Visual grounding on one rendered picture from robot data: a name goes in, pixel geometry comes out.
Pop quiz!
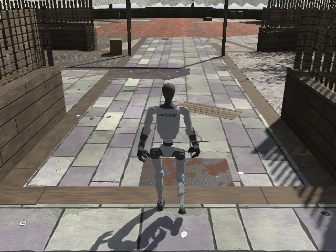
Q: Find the robot head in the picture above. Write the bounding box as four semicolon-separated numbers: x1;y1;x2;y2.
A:
160;83;177;109

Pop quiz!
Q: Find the left robot forearm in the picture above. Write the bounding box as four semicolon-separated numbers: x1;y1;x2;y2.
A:
138;127;148;151

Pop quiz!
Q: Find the robot right hand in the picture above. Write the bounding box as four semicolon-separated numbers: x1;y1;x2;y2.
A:
188;147;200;158

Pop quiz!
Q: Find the left robot upper arm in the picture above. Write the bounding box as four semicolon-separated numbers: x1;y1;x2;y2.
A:
142;106;158;135

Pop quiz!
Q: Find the right robot forearm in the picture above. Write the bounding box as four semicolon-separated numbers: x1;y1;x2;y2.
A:
188;127;199;149

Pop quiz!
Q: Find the robot left hand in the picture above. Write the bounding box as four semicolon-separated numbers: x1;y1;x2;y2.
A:
137;149;150;162

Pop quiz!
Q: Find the right robot upper arm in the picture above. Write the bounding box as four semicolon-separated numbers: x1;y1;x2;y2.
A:
179;106;194;135

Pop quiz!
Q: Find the left robot foot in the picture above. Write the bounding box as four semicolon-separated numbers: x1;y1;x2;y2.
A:
157;198;165;211

